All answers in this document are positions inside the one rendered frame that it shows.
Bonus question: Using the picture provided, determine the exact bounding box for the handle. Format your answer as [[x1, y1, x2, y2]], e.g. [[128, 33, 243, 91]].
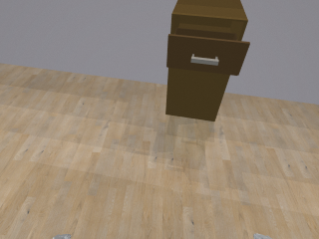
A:
[[190, 54, 219, 66]]

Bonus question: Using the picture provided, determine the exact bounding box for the drawer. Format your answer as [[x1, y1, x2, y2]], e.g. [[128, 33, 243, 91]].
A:
[[166, 28, 250, 76]]

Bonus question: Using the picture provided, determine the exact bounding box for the cabinet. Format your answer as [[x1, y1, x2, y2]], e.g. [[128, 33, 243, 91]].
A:
[[165, 0, 248, 121]]

